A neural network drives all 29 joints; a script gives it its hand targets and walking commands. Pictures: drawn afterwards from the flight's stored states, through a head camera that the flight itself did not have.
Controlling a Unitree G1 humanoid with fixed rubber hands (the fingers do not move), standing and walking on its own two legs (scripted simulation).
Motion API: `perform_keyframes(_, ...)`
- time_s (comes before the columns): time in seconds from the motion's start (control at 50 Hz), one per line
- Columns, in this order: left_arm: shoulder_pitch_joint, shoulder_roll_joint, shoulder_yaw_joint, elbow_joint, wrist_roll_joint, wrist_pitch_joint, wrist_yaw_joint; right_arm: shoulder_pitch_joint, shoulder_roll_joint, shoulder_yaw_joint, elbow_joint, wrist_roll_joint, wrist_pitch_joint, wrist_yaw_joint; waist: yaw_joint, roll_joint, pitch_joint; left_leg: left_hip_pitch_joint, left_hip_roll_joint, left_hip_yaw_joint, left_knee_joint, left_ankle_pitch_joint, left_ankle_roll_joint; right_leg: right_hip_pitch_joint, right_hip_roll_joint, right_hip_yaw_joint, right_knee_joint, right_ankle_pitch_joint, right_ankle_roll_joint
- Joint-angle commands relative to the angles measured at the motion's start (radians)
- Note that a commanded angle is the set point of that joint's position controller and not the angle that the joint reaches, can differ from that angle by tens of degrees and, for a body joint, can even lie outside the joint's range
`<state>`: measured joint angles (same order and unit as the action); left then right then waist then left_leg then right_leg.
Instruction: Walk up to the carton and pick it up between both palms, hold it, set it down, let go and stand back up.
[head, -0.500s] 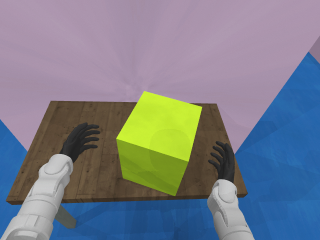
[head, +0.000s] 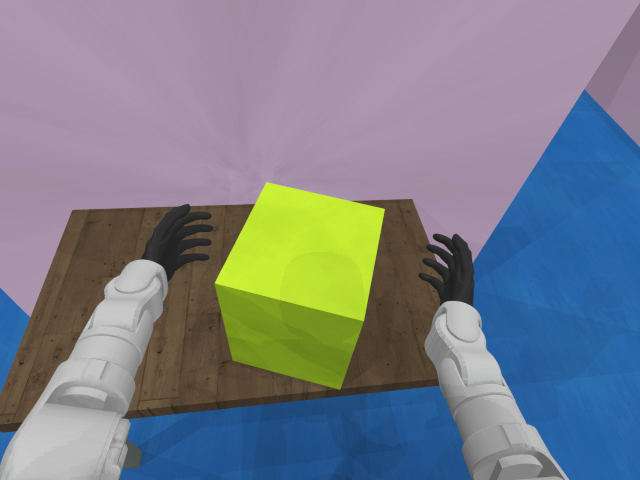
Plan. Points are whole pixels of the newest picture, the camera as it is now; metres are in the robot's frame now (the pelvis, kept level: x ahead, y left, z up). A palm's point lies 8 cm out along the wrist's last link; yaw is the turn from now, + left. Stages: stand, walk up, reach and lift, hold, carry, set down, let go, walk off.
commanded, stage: reach and lift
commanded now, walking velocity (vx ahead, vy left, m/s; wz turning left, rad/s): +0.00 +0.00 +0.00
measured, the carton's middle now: (304, 289) +0.44 +0.01 -0.09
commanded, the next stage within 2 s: none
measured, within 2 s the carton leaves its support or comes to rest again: neither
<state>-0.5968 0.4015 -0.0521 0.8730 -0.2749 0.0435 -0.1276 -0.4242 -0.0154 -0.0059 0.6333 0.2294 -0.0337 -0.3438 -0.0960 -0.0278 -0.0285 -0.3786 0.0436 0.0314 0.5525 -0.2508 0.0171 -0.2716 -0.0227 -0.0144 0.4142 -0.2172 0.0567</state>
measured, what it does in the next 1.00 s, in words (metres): stands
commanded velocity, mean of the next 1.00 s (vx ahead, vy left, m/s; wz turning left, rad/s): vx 0.00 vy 0.00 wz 0.00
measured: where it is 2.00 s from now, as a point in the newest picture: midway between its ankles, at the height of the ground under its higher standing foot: outside the picture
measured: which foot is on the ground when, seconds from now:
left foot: down 0.00-1.00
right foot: down 0.00-1.00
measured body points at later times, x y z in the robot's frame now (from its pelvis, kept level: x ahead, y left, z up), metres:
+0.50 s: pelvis +0.00 +0.00 -0.01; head +0.04 +0.05 +0.44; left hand +0.48 +0.17 +0.09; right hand +0.40 -0.19 +0.08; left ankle +0.02 +0.10 -0.74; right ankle -0.01 -0.16 -0.74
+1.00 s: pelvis -0.02 +0.00 -0.02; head +0.06 +0.05 +0.42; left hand +0.46 +0.18 +0.01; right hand +0.38 -0.17 +0.00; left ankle +0.02 +0.10 -0.74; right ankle -0.01 -0.16 -0.74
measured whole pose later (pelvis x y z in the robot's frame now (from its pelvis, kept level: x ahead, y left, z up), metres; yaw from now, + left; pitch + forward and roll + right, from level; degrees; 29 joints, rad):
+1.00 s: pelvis -0.02 +0.00 -0.02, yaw +1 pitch +21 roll -4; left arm -1.04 0.38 -0.18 1.56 -0.29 -0.24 -0.08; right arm -0.83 0.06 -0.16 1.28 0.16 -0.19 -0.30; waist -0.19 -0.02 -0.23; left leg -0.82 0.05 -0.03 0.69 -0.24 0.01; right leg -0.70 -0.01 -0.07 0.56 -0.22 0.04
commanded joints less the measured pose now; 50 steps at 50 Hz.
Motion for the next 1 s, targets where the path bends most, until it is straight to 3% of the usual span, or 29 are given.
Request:
perform_keyframes(0.0,-0.591,0.184,0.02,-0.069,-0.04,-0.108,0.015,-0.496,-0.043,-0.042,-0.086,-0.027,0.0,0.008,-0.025,0.156,-0.466,0.238,-0.03,0.007,-0.045,0.209,-0.04,0.018,0.027,-0.032,-0.005,0.206,-0.066)
perform_keyframes(0.14,-0.677,0.166,-0.025,0.099,-0.037,-0.125,0.003,-0.593,-0.077,-0.071,0.079,-0.028,-0.001,-0.004,-0.074,0.162,-0.527,0.257,-0.04,-0.003,-0.002,0.309,-0.046,-0.034,0.03,-0.03,0.01,0.351,-0.047)
perform_keyframes(0.26,-0.777,0.161,-0.033,0.192,-0.026,-0.126,0.003,-0.717,-0.101,-0.072,0.129,-0.008,-0.04,-0.009,-0.082,0.159,-0.587,0.26,-0.044,-0.015,0.031,0.389,-0.069,-0.066,0.042,-0.043,0.017,0.417,-0.038)
perform_keyframes(0.28,-0.798,0.16,-0.045,0.213,-0.027,-0.128,0.006,-0.739,-0.108,-0.078,0.145,-0.009,-0.045,-0.008,-0.092,0.169,-0.6,0.268,-0.041,-0.017,0.038,0.398,-0.072,-0.078,0.047,-0.048,0.02,0.411,-0.041)
perform_keyframes(0.36,-0.891,0.167,-0.044,0.235,-0.024,-0.142,0.029,-0.829,-0.119,-0.067,0.141,0.017,-0.052,0.01,-0.061,0.198,-0.655,0.276,-0.038,-0.014,0.049,0.432,-0.082,-0.11,0.052,-0.063,0.02,0.366,-0.055)
perform_keyframes(0.38,-0.921,0.167,-0.054,0.235,-0.034,-0.151,0.038,-0.853,-0.131,-0.073,0.143,0.017,-0.052,0.014,-0.071,0.2,-0.693,0.287,-0.036,-0.016,0.054,0.427,-0.084,-0.133,0.056,-0.072,0.021,0.351,-0.058)
perform_keyframes(0.46,-0.986,0.171,-0.076,0.317,-0.063,-0.166,0.056,-0.925,-0.147,-0.07,0.162,0.033,-0.034,0.037,-0.053,0.212,-0.733,0.262,-0.03,-0.015,0.054,0.393,-0.08,-0.176,0.056,-0.082,0.025,0.294,-0.073)
perform_keyframes(0.54,-1.032,0.153,-0.113,0.379,-0.081,-0.176,0.062,-0.946,-0.15,-0.083,0.241,0.029,-0.016,0.05,-0.073,0.214,-0.731,0.254,-0.033,-0.015,0.054,0.361,-0.073,-0.193,0.057,-0.089,0.023,0.278,-0.081)
perform_keyframes(0.6,-0.989,0.12,-0.141,0.464,-0.077,-0.191,0.052,-0.902,-0.143,-0.092,0.372,0.019,-0.013,0.059,-0.092,0.221,-0.663,0.267,-0.026,-0.026,0.047,0.341,-0.073,-0.233,0.056,-0.091,0.015,0.254,-0.082)
perform_keyframes(0.68,-0.934,0.092,-0.15,0.542,-0.052,-0.224,0.035,-0.851,-0.117,-0.091,0.475,-0.001,-0.043,0.058,-0.095,0.201,-0.602,0.228,-0.026,-0.035,0.051,0.33,-0.072,-0.254,0.053,-0.087,0.018,0.249,-0.074)
perform_keyframes(0.72,-0.931,0.075,-0.155,0.542,-0.03,-0.245,0.032,-0.836,-0.117,-0.103,0.524,-0.015,-0.076,0.053,-0.107,0.223,-0.606,0.226,-0.025,-0.04,0.068,0.357,-0.083,-0.279,0.057,-0.09,0.026,0.26,-0.076)
perform_keyframes(0.82,-0.928,0.076,-0.114,0.528,-0.006,-0.309,0.039,-0.833,-0.087,-0.116,0.483,-0.042,-0.171,0.048,-0.094,0.223,-0.67,0.149,-0.031,-0.034,0.12,0.377,-0.094,-0.318,0.053,-0.089,0.068,0.276,-0.072)
perform_keyframes(0.96,-1.001,0.075,-0.106,0.495,-0.018,-0.391,0.06,-0.89,-0.053,-0.197,0.409,-0.118,-0.266,0.043,-0.107,0.237,-0.859,0.009,-0.041,-0.02,0.195,0.258,-0.087,-0.416,0.04,-0.087,0.152,0.207,-0.069)
perform_keyframes(0.98,-1.018,0.083,-0.093,0.481,-0.015,-0.403,0.067,-0.906,-0.05,-0.207,0.383,-0.13,-0.28,0.044,-0.094,0.249,-0.886,-0.008,-0.041,-0.015,0.212,0.254,-0.089,-0.438,0.039,-0.087,0.169,0.193,-0.071)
